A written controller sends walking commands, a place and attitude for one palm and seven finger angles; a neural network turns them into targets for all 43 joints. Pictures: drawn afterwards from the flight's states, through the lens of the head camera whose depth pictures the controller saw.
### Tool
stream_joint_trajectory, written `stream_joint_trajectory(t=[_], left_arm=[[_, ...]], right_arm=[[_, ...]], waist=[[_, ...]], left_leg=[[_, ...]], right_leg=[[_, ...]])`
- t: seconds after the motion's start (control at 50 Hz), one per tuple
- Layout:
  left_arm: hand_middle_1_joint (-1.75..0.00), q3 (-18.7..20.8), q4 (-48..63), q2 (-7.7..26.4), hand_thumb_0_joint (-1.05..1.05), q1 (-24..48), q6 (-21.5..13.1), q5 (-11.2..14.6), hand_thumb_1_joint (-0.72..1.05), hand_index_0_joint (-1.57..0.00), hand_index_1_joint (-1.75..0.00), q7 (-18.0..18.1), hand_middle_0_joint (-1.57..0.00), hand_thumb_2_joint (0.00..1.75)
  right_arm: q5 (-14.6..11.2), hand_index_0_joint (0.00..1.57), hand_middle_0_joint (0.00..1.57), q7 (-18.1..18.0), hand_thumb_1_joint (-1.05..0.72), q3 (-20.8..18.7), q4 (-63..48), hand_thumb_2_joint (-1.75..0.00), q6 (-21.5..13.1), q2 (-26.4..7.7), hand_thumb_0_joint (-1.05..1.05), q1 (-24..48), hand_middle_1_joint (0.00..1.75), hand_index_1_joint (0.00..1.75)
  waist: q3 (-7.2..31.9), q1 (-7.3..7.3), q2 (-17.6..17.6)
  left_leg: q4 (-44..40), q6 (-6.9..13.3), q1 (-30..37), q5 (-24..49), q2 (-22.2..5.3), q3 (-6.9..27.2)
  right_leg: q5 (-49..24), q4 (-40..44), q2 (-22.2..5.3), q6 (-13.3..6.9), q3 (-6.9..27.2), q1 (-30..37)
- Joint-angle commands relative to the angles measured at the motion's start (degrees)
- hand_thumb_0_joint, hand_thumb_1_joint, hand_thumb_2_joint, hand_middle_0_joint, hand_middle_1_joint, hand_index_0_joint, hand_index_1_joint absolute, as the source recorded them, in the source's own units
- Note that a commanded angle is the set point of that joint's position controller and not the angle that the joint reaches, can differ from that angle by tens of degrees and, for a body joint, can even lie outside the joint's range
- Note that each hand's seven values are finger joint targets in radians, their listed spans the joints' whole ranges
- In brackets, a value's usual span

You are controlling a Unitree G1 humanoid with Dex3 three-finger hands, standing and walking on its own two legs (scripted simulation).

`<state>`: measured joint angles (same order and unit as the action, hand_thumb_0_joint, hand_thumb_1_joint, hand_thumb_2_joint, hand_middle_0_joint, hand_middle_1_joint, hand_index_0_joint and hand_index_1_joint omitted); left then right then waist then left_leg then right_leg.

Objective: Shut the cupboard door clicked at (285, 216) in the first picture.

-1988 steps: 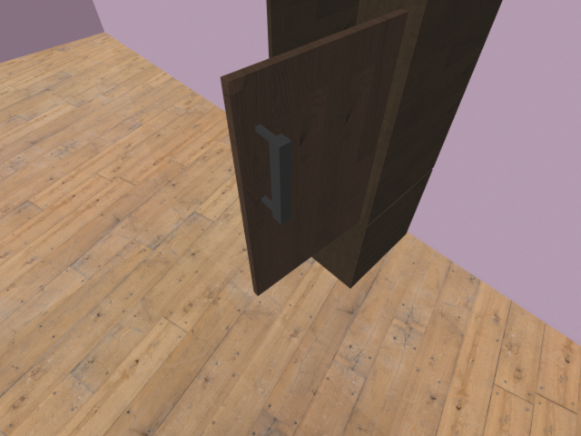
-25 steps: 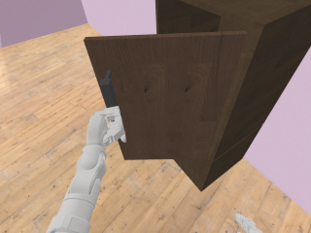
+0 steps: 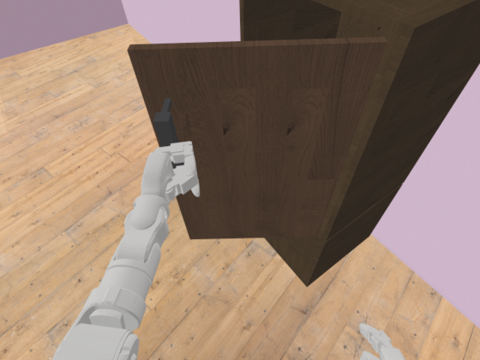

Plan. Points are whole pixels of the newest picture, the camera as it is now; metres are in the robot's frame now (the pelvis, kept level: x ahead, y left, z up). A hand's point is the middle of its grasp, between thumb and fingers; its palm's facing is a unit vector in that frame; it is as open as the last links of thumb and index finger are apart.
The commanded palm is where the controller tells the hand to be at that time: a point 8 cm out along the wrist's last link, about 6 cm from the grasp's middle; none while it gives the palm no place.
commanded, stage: push the door shut along its arc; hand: left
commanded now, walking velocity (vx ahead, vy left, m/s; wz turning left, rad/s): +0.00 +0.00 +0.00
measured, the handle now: (175, 147) +0.47 +0.14 +0.10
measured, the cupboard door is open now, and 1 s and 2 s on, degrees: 55 41 27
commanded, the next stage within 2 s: pull the fist back off the door in 1.58 s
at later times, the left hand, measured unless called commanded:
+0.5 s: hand (204, 154) +0.45 +0.08 +0.09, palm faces -0.20 -0.98 -0.04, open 3.1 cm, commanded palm +0.46 +0.13 +0.10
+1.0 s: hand (223, 128) +0.52 +0.05 +0.10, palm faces -0.31 -0.95 -0.02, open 3.1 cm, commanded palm +0.52 +0.10 +0.10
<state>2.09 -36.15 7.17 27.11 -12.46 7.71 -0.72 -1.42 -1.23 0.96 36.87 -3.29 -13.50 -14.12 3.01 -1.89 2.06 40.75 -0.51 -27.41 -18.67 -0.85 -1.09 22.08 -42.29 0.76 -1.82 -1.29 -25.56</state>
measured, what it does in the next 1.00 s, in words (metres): stands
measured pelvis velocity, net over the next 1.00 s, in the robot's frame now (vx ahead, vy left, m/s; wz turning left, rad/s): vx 0.00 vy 0.01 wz -0.02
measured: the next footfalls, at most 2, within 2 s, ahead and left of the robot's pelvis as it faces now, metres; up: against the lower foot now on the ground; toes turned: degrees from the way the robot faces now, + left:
none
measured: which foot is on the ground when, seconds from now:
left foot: down 0.00-1.00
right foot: down 0.00-1.00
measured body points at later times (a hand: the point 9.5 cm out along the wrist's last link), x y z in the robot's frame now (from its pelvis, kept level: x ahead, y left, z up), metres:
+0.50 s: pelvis -0.01 +0.01 -0.01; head +0.05 +0.01 +0.43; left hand +0.46 +0.13 +0.10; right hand +0.03 -0.25 -0.14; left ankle +0.02 +0.13 -0.71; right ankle -0.01 -0.10 -0.71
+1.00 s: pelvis +0.00 +0.01 -0.02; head +0.11 -0.01 +0.41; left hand +0.53 +0.10 +0.10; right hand -0.04 -0.25 -0.14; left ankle +0.02 +0.13 -0.71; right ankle -0.01 -0.10 -0.71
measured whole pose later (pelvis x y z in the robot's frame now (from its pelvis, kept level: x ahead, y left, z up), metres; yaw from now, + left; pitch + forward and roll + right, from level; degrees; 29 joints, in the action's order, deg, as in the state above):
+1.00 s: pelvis +0.00 +0.01 -0.02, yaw -1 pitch +18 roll +0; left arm 13.3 -71.4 20.1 62.6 -16.3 4.9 -14.0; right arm 0.3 0.1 0.1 39.1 -1.9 -15.9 -24.7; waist 4.3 -12.0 3.0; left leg 49.6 0.3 -45.9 -21.3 -1.9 -1.7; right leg 23.4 -49.5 1.7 -1.2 -0.5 -43.7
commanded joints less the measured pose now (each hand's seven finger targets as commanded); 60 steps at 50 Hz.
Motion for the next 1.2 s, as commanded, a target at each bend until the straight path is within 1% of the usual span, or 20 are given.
stream_joint_trajectory(t=[0.0, 0.08, 0.2, 0.24, 0.34, 0.36, 0.42, 0.46, 0.56, 0.6, 0.64, 0.72, 0.82, 0.84, 0.9, 0.92, 0.94, 1.02, 1.06, 1.18], left_arm=[[-1.5, 2.9, 8.9, 6.5, 0.0, 26.5, -5.6, 0.9, 0.9, -1.3, -1.5, -1.5, -1.3, 0.9], [-1.5, 4.4, 3.1, 9.4, 0.0, 32.2, -5.9, 0.8, 0.9, -1.3, -1.5, -3.2, -1.3, 0.9], [-1.5, 1.1, -4.1, 6.6, 0.0, 42.5, -7.3, 0.8, 0.9, -1.3, -1.5, -5.4, -1.3, 0.9], [-1.5, 3.6, -6.6, 9.0, 0.0, 43.0, -8.0, 1.0, 0.9, -1.3, -1.5, -5.7, -1.3, 0.9], [-1.5, 0.4, -10.0, 6.3, 0.0, 50.2, -9.6, 1.1, 0.9, -1.3, -1.5, -7.2, -1.3, 0.9], [-1.5, 3.0, -11.5, 9.1, 0.0, 51.1, -9.7, 1.2, 0.9, -1.3, -1.5, -7.0, -1.3, 0.9], [-1.5, 4.3, -14.7, 12.0, 0.0, 55.2, -9.7, 0.5, 0.9, -1.3, -1.5, -7.0, -1.3, 0.9], [-1.5, 4.3, -15.8, 12.7, 0.0, 58.2, -9.9, -0.2, 0.9, -1.3, -1.5, -7.2, -1.3, 0.9], [-1.5, 5.8, -19.3, 14.4, 0.0, 62.1, -9.8, -0.1, 0.9, -1.3, -1.5, -8.1, -1.3, 0.9], [-1.5, 8.1, -20.7, 17.4, 0.0, 62.5, -9.8, -0.6, 0.9, -1.3, -1.5, -8.5, -1.3, 0.9], [-1.5, 7.9, -19.7, 17.1, 0.0, 63.8, -10.1, -0.6, 0.9, -1.3, -1.5, -9.0, -1.3, 0.9], [-1.5, 9.3, -22.0, 18.4, 0.0, 63.0, -9.5, -0.8, 0.9, -1.3, -1.5, -10.0, -1.3, 0.9], [-1.5, 14.1, -22.0, 24.9, 0.0, 63.0, -8.7, -1.5, 0.9, -1.3, -1.5, -11.0, -1.3, 0.9], [-1.5, 13.1, -22.1, 24.1, 0.0, 63.0, -8.6, -1.8, 0.9, -1.3, -1.5, -11.6, -1.3, 0.9], [-1.5, 12.7, -23.3, 24.6, 0.0, 65.1, -7.9, -2.0, 0.9, -1.3, -1.5, -12.8, -1.3, 0.9], [-1.5, 12.0, -22.0, 23.3, 0.0, 65.7, -8.0, -1.4, 0.9, -1.3, -1.5, -13.4, -1.3, 0.9], [-1.5, 13.2, -21.9, 24.9, 0.0, 65.4, -8.0, -1.4, 0.9, -1.3, -1.5, -13.9, -1.3, 0.9], [-1.5, 9.4, -23.7, 21.1, 0.0, 68.9, -6.6, -0.5, 0.9, -1.3, -1.5, -15.9, -1.3, 0.9], [-1.5, 11.2, -25.0, 23.9, 0.0, 70.6, -5.8, -0.7, 0.9, -1.3, -1.5, -16.0, -1.3, 0.9], [-1.5, 10.2, -26.4, 23.7, 0.0, 76.2, -4.7, -0.7, 0.9, -1.3, -1.5, -17.5, -1.3, 0.9]], right_arm=[[-0.3, 0.2, 0.2, 0.0, -0.9, -2.8, -6.3, -0.9, -2.7, -7.0, 0.0, -1.0, 0.3, 0.3], [-0.5, 0.2, 0.2, -0.2, -0.9, -3.0, -5.3, -0.9, -2.0, -7.7, 0.0, -2.4, 0.3, 0.3], [-0.5, 0.2, 0.2, 0.0, -0.9, -3.3, -3.7, -0.9, -2.2, -8.1, 0.0, -5.1, 0.3, 0.3], [-0.2, 0.2, 0.2, 0.0, -0.9, -3.7, -3.2, -0.9, -2.3, -8.8, 0.0, -6.5, 0.3, 0.3], [-0.1, 0.2, 0.2, 0.4, -0.9, -3.8, -2.2, -0.9, -2.6, -9.3, 0.0, -8.4, 0.3, 0.3], [-0.1, 0.2, 0.2, 0.3, -0.9, -3.9, -1.8, -0.9, -2.5, -9.6, 0.0, -8.8, 0.3, 0.3], [0.1, 0.2, 0.2, 0.1, -0.9, -3.8, -1.1, -0.9, -2.2, -10.3, 0.0, -10.3, 0.3, 0.3], [0.2, 0.2, 0.2, 0.2, -0.9, -3.6, -0.9, -0.9, -2.4, -10.3, 0.0, -10.8, 0.3, 0.3], [0.8, 0.2, 0.2, 0.5, -0.9, -3.7, -0.5, -0.9, -2.7, -10.8, 0.0, -12.8, 0.3, 0.3], [1.0, 0.2, 0.2, 0.6, -0.9, -3.8, -0.4, -0.9, -2.5, -11.3, 0.0, -13.8, 0.3, 0.3], [1.2, 0.2, 0.2, 0.7, -0.9, -3.9, -0.5, -0.9, -2.5, -11.3, 0.0, -14.5, 0.3, 0.3], [1.4, 0.2, 0.2, 1.0, -0.9, -4.1, -0.7, -0.9, -1.9, -11.5, 0.0, -16.3, 0.3, 0.3], [1.6, 0.2, 0.2, 1.0, -0.9, -4.1, -1.6, -0.9, -0.7, -11.8, 0.0, -17.8, 0.3, 0.3], [1.5, 0.2, 0.2, 1.0, -0.9, -4.0, -1.7, -0.9, -0.5, -11.6, 0.0, -17.5, 0.3, 0.3], [1.4, 0.2, 0.2, 0.9, -0.9, -4.1, -1.4, -0.9, -0.1, -11.7, 0.0, -18.4, 0.3, 0.3], [1.5, 0.2, 0.2, 0.8, -0.9, -4.2, -1.7, -0.9, -0.2, -11.6, 0.0, -18.4, 0.3, 0.3], [1.5, 0.2, 0.2, 0.8, -0.9, -4.3, -1.4, -0.9, -0.1, -11.9, 0.0, -18.4, 0.3, 0.3], [1.4, 0.2, 0.2, 0.4, -0.9, -4.2, -0.5, -0.9, 0.0, -11.8, 0.0, -19.2, 0.3, 0.3], [1.6, 0.2, 0.2, 0.3, -0.9, -4.2, 0.2, -0.9, 0.0, -12.3, 0.0, -19.2, 0.3, 0.3], [1.9, 0.2, 0.2, 0.0, -0.9, -4.0, 1.2, -0.9, -0.7, -12.4, 0.0, -19.3, 0.3, 0.3]], waist=[[17.8, -1.29, -4.8], [15.7, -2.8, -5.8], [17.3, -4.79, -2.1], [19.6, -4.58, -3.8], [19.6, -6.9, -2.6], [19.5, -6.64, -3.5], [18.9, -8.05, -5.2], [19.8, -8.63, -2.0], [23.3, -9.93, -1.8], [24.3, -9.8, -2.0], [26.6, -9.94, 0.6], [27.4, -9.86, -0.1], [28.9, -9.33, -2.5], [29.2, -9.48, -1.1], [27.1, -10.82, -2.6], [28.8, -10.83, -0.7], [30.0, -10.36, -0.4], [27.3, -12.91, -0.5], [27.2, -13.2, -1.3], [28.9, -14.93, 0.9]], left_leg=[[-2.5, 2.0, 9.6, 12.2, 1.4, 0.0], [-2.3, 2.2, 7.3, 9.1, 1.5, 0.1], [-1.5, 2.0, 8.4, 7.5, 1.4, 1.3], [-1.0, 2.0, 8.9, 8.5, 1.2, 1.7], [-0.2, 1.9, 9.3, 8.0, 0.9, 2.7], [0.0, 1.9, 8.2, 7.0, 1.0, 2.5], [0.1, 2.3, 5.0, 3.9, 1.0, 2.8], [0.6, 2.1, 5.0, 3.7, 1.0, 3.2], [2.3, 2.2, 5.0, 5.7, 0.8, 3.7], [2.9, 2.2, 3.4, 6.2, 0.7, 3.8], [3.7, 2.2, 4.9, 8.8, 0.6, 3.9], [4.8, 2.3, 3.6, 11.4, 0.7, 3.5], [5.5, 2.9, -1.5, 12.5, 1.4, 2.1], [5.7, 2.7, -1.0, 13.2, 1.3, 2.1], [6.0, 3.0, -2.7, 11.8, 1.2, 2.1], [6.3, 3.1, -0.8, 13.9, 1.5, 1.9], [6.7, 2.8, 0.2, 14.6, 1.2, 2.2], [7.5, 3.2, 0.4, 15.0, 1.3, 2.2], [7.9, 3.3, -1.6, 12.9, 1.4, 2.5], [10.1, 3.5, -1.6, 14.1, 1.3, 3.1]], right_leg=[[-22.1, 5.4, 0.0, 1.3, 0.7, 2.8], [-18.6, 6.1, 0.1, 1.5, 1.0, 0.4], [-15.0, 5.0, 0.5, 0.9, 0.2, -4.5], [-15.4, 4.4, 0.7, 0.9, -0.2, -4.6], [-13.4, 3.4, 1.1, 0.8, -0.6, -9.0], [-12.7, 3.6, 1.1, 0.8, -0.3, -9.0], [-9.8, 3.7, 1.1, 1.0, 0.1, -9.6], [-9.3, 2.9, 1.0, 0.9, 0.2, -11.3], [-10.4, 1.6, 1.3, 1.0, 0.1, -12.8], [-11.1, 0.8, 1.3, 0.9, 0.2, -12.2], [-13.0, 0.0, 1.4, 0.8, 0.2, -13.0], [-15.8, -0.9, 1.6, 0.8, 0.1, -12.4], [-21.0, -1.1, 1.6, 1.2, 1.3, -6.3], [-21.9, -1.3, 1.6, 1.2, 1.3, -7.0], [-21.3, -0.7, 1.7, 1.5, 1.6, -7.5], [-23.0, -1.1, 1.8, 1.3, 1.4, -7.7], [-23.4, -1.1, 1.8, 1.2, 1.4, -8.0], [-23.2, -0.9, 2.0, 1.3, 0.9, -10.8], [-21.6, -0.7, 1.8, 1.5, 1.4, -11.2], [-21.2, -2.2, 1.8, 1.4, 1.2, -14.4]])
